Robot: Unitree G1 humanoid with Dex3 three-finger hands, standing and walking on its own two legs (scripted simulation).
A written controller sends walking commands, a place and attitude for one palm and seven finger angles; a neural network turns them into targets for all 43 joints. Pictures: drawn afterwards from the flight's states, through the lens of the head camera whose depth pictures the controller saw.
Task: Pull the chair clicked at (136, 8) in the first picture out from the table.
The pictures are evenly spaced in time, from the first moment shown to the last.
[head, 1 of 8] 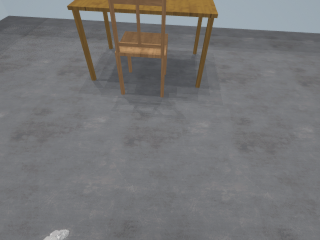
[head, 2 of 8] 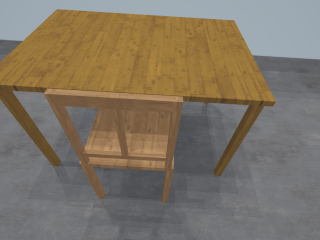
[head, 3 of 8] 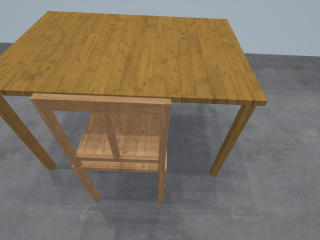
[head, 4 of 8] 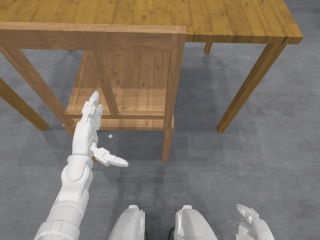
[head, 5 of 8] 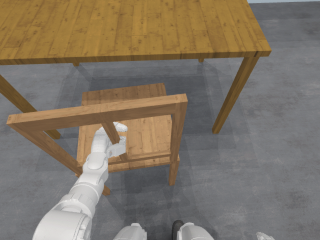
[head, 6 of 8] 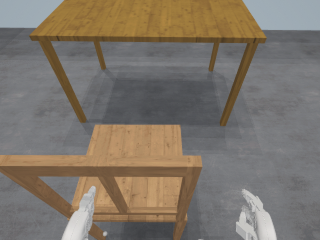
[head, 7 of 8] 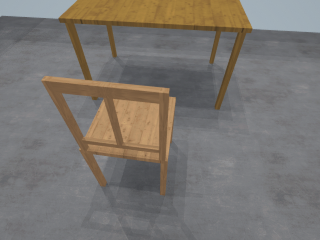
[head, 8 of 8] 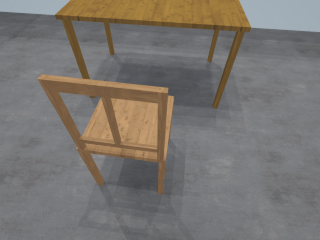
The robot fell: no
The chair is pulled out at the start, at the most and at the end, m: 0.00 0.60 0.59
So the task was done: yes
